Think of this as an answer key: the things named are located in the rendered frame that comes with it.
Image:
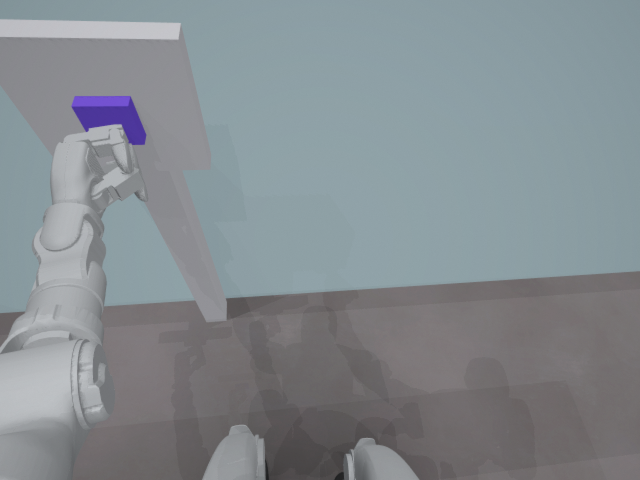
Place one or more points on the robot left hand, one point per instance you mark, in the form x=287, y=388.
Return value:
x=75, y=171

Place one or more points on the robot left upper arm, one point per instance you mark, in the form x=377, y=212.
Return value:
x=50, y=398

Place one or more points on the robot thigh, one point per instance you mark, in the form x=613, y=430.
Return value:
x=238, y=457
x=375, y=462

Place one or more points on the button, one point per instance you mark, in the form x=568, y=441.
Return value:
x=97, y=111

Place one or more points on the left robot thigh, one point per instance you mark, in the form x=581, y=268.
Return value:
x=238, y=457

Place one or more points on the robot left forearm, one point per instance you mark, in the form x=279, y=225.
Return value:
x=67, y=299

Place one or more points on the panel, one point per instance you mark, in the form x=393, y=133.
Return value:
x=44, y=64

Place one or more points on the right robot thigh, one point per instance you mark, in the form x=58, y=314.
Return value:
x=375, y=462

